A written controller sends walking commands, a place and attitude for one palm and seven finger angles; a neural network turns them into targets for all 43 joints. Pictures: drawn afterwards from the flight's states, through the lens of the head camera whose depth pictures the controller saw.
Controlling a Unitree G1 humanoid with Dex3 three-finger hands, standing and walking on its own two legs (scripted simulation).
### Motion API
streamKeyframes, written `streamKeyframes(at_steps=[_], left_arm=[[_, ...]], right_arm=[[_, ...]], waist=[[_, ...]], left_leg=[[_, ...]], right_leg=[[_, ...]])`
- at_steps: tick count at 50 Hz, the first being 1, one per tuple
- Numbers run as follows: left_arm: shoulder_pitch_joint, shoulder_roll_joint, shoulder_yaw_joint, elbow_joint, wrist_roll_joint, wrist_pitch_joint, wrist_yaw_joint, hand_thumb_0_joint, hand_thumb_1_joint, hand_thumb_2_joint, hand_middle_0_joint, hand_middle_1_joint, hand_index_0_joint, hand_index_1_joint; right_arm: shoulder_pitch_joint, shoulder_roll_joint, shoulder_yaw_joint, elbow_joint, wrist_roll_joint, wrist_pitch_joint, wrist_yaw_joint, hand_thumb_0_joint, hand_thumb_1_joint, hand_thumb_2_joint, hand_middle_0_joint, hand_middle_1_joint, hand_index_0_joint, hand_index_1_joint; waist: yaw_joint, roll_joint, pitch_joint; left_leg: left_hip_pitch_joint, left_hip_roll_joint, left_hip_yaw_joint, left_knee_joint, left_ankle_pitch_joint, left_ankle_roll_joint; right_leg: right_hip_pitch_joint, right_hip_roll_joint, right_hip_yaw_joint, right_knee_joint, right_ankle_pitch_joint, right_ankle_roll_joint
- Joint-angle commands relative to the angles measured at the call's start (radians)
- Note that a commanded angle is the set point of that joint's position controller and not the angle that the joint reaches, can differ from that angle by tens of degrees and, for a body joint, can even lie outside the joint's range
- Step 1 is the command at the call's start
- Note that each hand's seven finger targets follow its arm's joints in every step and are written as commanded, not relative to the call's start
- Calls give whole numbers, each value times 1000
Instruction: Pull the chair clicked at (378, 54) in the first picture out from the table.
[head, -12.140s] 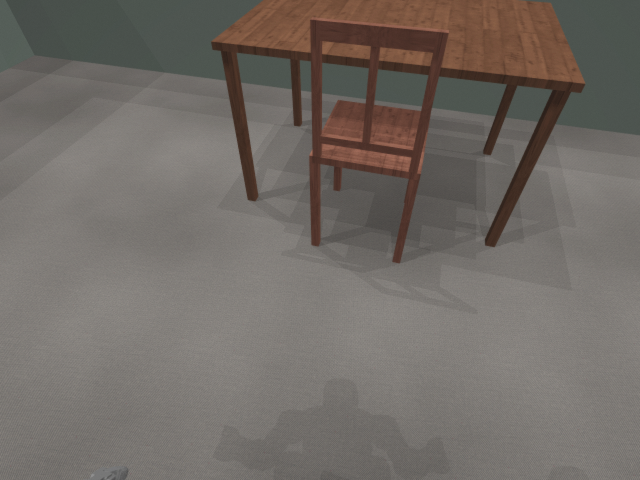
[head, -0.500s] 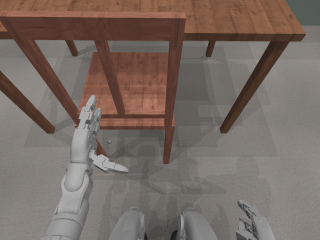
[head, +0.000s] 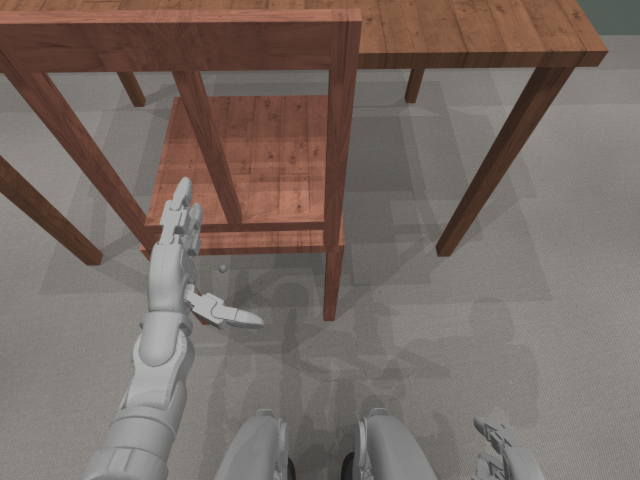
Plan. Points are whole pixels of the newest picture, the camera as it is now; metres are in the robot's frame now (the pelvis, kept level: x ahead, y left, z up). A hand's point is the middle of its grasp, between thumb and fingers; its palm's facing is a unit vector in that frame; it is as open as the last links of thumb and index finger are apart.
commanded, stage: aim the fingers beside a spindle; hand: left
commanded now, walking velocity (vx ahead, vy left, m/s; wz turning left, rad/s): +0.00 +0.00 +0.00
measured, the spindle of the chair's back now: (215, 160) +0.52 +0.15 +0.04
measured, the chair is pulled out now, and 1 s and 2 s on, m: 0.00 0.00 0.00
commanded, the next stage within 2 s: push the fingers through the gap in 0.34 s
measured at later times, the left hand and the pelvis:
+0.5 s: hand (216, 273) +0.36 +0.13 +0.02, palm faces +0.04 -1.00 -0.02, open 16.9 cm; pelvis +0.00 +0.00 +0.00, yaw +0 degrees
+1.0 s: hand (221, 234) +0.41 +0.14 +0.02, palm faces +0.04 -1.00 -0.02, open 16.9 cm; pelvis +0.00 +0.01 +0.00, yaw +0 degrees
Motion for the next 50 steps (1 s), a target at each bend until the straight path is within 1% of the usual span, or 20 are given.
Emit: streamKeyframes(at_steps=[1, 3, 4, 5, 6, 8, 9, 10, 11, 13, 15, 19, 23, 27, 32, 34, 36, 38, 46, 50], left_arm=[[-219, 75, 5, -198, -6, -78, -12, 0, -500, 300, -60, -80, -60, -80], [-270, 74, -9, -193, -3, -86, -16, 0, -500, 300, -60, -80, -60, -80], [-286, 78, -1, -181, -4, -89, -15, 0, -500, 300, -60, -80, -60, -80], [-298, 120, 34, -190, -2, -97, -11, 0, -500, 300, -60, -80, -60, -80], [-296, 94, 11, -186, 3, -98, -12, 0, -500, 300, -60, -80, -60, -80], [-298, 117, 32, -198, 3, -102, -8, 0, -500, 300, -60, -80, -60, -80], [-282, 87, 9, -189, 5, -99, -10, 0, -500, 300, -60, -80, -60, -80], [-270, 100, 26, -195, 1, -97, -8, 0, -500, 300, -60, -80, -60, -80], [-254, 82, 9, -192, 2, -91, -9, 0, -500, 300, -60, -80, -60, -80], [-222, 109, 40, -159, 1, -77, -9, 0, -500, 300, -60, -80, -60, -80], [-230, 100, 33, -168, 0, -73, -11, 0, -500, 300, -60, -80, -60, -80], [-202, 137, 77, -185, -10, -81, -13, 0, -500, 300, -60, -80, -60, -80], [-278, 86, 4, -221, -9, -98, -24, 0, -500, 300, -60, -80, -60, -80], [-371, 112, 24, -155, -4, -96, -20, 0, -500, 300, -60, -80, -60, -80], [-393, 155, 80, -103, -1, -86, -17, 0, -500, 300, -60, -80, -60, -80], [-391, 129, 62, -94, -3, -77, -21, 0, -500, 300, -60, -80, -60, -80], [-421, 142, 76, -58, -7, -67, -23, 0, -500, 300, -60, -80, -60, -80], [-429, 164, 101, -34, -6, -68, -22, 0, -500, 300, -60, -80, -60, -80], [-548, 151, 91, 10, 6, -93, -17, 0, -500, 300, -60, -80, -60, -80], [-583, 168, 111, 29, 16, -107, -4, 0, -500, 300, -60, -80, -60, -80]], right_arm=[[15, -136, -56, -118, 6, -38, -15, 0, -900, -900, 200, 300, 200, 300], [17, -140, -55, -112, 8, -42, -20, 0, -900, -900, 200, 300, 200, 300], [16, -139, -56, -106, 7, -43, -22, 0, -900, -900, 200, 300, 200, 300], [17, -143, -56, -103, 7, -44, -24, 0, -900, -900, 200, 300, 200, 300], [15, -138, -54, -106, 4, -45, -23, 0, -900, -900, 200, 300, 200, 300], [22, -142, -57, -108, 3, -46, -23, 0, -900, -900, 200, 300, 200, 300], [17, -137, -57, -108, 2, -45, -20, 0, -900, -900, 200, 300, 200, 300], [19, -138, -59, -108, 3, -44, -18, 0, -900, -900, 200, 300, 200, 300], [18, -136, -57, -113, 1, -42, -16, 0, -900, -900, 200, 300, 200, 300], [24, -140, -57, -114, 4, -38, -16, 0, -900, -900, 200, 300, 200, 300], [15, -138, -56, -119, 4, -35, -14, 0, -900, -900, 200, 300, 200, 300], [13, -135, -54, -129, 4, -34, -16, 0, -900, -900, 200, 300, 200, 300], [12, -136, -55, -119, 6, -41, -19, 0, -900, -900, 200, 300, 200, 300], [16, -143, -55, -90, 4, -46, -28, 0, -900, -900, 200, 300, 200, 300], [32, -146, -53, -84, 1, -45, -29, 0, -900, -900, 200, 300, 200, 300], [37, -141, -55, -87, 1, -45, -25, 0, -900, -900, 200, 300, 200, 300], [46, -144, -54, -80, 3, -40, -24, 0, -900, -900, 200, 300, 200, 300], [56, -147, -54, -81, 2, -39, -24, 0, -900, -900, 200, 300, 200, 300], [85, -150, -58, -62, -4, -30, -17, 0, -900, -900, 200, 300, 200, 300], [99, -155, -61, -53, -8, -24, -13, 0, -900, -900, 200, 300, 200, 300]], waist=[[-26, -62, -368], [-42, -49, -341], [-40, -48, -343], [-27, -24, -353], [-27, -17, -372], [-17, 6, -399], [-17, 11, -409], [-10, 14, -414], [-8, 15, -415], [-10, -41, -403], [-6, -22, -395], [9, -39, -401], [-33, -23, -378], [-48, -35, -357], [-22, 5, -420], [-21, 24, -448], [-38, -22, -418], [-33, -24, -421], [-60, 2, -425], [-56, 32, -455]], left_leg=[[183, -7, -76, -155, 224, -12], [183, -4, -85, -152, 197, -10], [175, -7, -82, -147, 186, -9], [175, -8, -83, -149, 186, -12], [184, -10, -82, -148, 188, -10], [213, -8, -90, -152, 230, -13], [229, -7, -88, -151, 246, -14], [238, -6, -90, -154, 263, -17], [234, -8, -86, -154, 268, -17], [203, -7, -86, -152, 264, -14], [189, -10, -80, -152, 252, -15], [159, -14, -67, -148, 248, -13], [206, -4, -86, -144, 244, -11], [172, -7, -88, -133, 182, -10], [193, -10, -90, -141, 232, -17], [219, -9, -88, -142, 277, -18], [186, -8, -83, -136, 261, -15], [174, -10, -86, -141, 262, -14], [200, -5, -89, -139, 263, -17], [239, -2, -99, -144, 300, -24]], right_leg=[[286, -15, 114, -198, 239, 43], [245, -13, 111, -200, 199, 42], [246, -15, 117, -203, 186, 43], [252, -16, 119, -199, 182, 40], [253, -15, 118, -196, 182, 40], [252, -12, 109, -177, 218, 35], [248, -13, 108, -177, 234, 36], [254, -14, 102, -171, 251, 35], [264, -13, 102, -173, 260, 35], [283, -10, 103, -174, 268, 37], [281, -14, 108, -175, 262, 38], [332, -15, 127, -184, 276, 38], [254, -9, 109, -179, 249, 39], [223, -12, 117, -191, 175, 41], [249, -10, 112, -172, 220, 35], [256, -9, 106, -163, 265, 35], [266, -7, 112, -176, 266, 41], [271, -4, 109, -170, 266, 38], [224, -1, 103, -169, 255, 39], [208, 1, 94, -156, 270, 36]])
